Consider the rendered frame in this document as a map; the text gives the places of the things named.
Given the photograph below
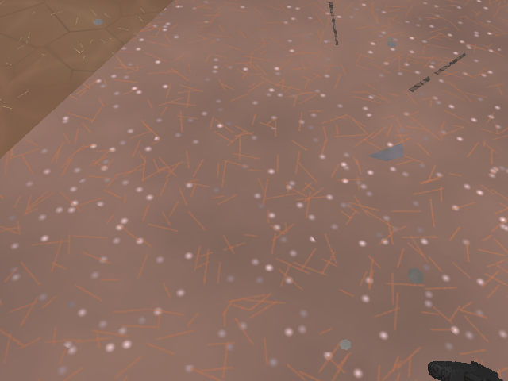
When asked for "robot right hand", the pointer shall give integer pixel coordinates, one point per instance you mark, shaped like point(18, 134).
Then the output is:
point(457, 371)

